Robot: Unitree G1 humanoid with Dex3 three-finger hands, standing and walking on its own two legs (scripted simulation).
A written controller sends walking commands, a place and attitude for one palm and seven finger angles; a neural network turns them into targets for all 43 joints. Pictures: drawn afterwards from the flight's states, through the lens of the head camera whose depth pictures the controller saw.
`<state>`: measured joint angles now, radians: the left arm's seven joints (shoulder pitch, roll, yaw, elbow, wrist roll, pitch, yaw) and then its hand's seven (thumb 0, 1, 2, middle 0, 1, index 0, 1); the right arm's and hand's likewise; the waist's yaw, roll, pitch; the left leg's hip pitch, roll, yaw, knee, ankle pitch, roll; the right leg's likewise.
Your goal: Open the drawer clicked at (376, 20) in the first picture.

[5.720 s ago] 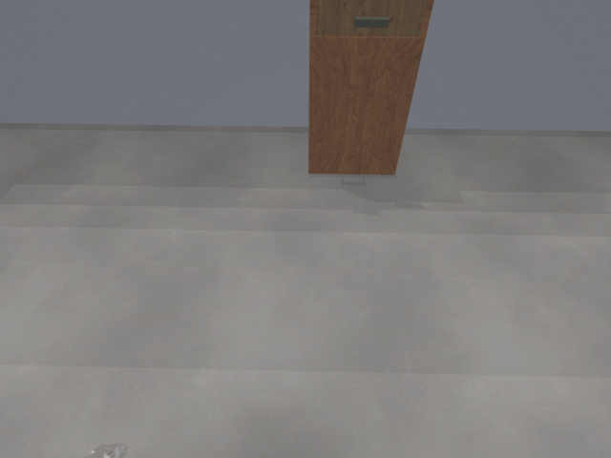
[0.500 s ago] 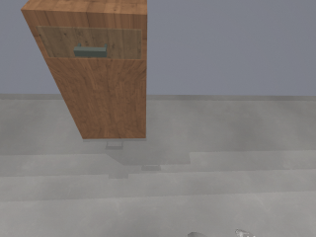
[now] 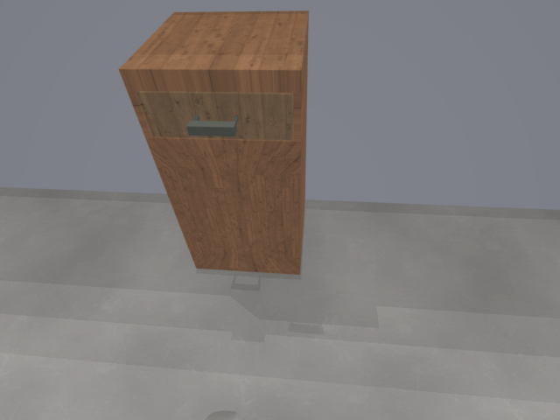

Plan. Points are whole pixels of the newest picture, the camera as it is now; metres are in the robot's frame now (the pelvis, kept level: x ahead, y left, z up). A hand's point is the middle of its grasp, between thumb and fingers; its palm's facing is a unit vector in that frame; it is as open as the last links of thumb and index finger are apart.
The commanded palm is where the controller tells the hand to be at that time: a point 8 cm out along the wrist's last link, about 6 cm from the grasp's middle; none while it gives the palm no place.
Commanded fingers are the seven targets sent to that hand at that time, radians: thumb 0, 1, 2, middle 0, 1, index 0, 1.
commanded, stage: take the last steps up to it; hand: left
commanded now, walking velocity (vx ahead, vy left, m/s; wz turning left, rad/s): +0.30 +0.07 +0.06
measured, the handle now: (214, 123) +0.82 +0.24 -0.01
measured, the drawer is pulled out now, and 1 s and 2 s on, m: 0.00 0.00 0.00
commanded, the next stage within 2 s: come to a stop and stand still in 0.70 s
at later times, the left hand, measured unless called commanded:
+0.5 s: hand (132, 407) +0.18 +0.28 -0.18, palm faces +0.05 -0.98 -0.18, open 7.3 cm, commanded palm none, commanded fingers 0.00 0.90 0.90 -0.20 -0.30 -0.20 -0.30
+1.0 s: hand (185, 311) +0.36 +0.24 -0.18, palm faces +0.02 -0.97 -0.24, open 7.1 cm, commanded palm none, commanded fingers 0.00 0.90 0.90 -0.20 -0.30 -0.20 -0.30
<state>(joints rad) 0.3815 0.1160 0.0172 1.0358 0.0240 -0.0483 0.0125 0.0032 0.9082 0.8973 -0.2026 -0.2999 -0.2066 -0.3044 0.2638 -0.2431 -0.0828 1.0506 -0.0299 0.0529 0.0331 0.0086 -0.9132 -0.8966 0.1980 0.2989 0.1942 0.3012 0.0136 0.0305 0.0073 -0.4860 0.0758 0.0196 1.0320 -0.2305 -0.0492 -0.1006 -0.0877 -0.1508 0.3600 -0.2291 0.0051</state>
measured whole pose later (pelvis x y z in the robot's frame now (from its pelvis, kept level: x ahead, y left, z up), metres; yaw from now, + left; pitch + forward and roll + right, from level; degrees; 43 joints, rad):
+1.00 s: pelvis +0.28 +0.05 -0.01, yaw -1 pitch -1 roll +0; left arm 0.17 0.16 0.04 1.03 0.02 -0.01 0.04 -0.02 0.95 0.90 -0.20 -0.30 -0.21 -0.30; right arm 0.23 -0.16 -0.04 1.06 -0.01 0.01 -0.03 0.01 -0.92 -0.90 0.20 0.30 0.19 0.30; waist -0.01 0.03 0.07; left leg -0.40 0.07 0.04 0.79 -0.38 -0.03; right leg -0.27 -0.02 -0.15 0.48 -0.20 -0.06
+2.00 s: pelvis +0.24 +0.04 -0.02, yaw -1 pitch -3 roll -2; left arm 0.36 0.18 0.00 0.97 0.01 0.02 0.03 0.00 0.91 0.90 -0.20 -0.30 -0.20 -0.30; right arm 0.34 -0.15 -0.01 1.01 -0.02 0.03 -0.01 0.01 -0.91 -0.90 0.20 0.30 0.20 0.30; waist -0.02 0.00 -0.01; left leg -0.34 0.03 0.02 0.54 -0.16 0.02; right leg -0.19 0.02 -0.07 0.50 -0.28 -0.01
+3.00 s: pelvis +0.24 +0.07 -0.02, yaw -1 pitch -1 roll -2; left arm 0.48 0.10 0.04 1.10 0.02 0.01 0.03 0.00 0.91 0.90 -0.20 -0.30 -0.20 -0.30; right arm 0.36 -0.12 -0.04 1.08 -0.02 0.03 -0.02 0.01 -0.91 -0.90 0.20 0.30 0.20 0.30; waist -0.01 0.00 -0.04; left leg -0.36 0.00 0.06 0.63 -0.36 0.02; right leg -0.20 -0.02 -0.04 0.50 -0.31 0.01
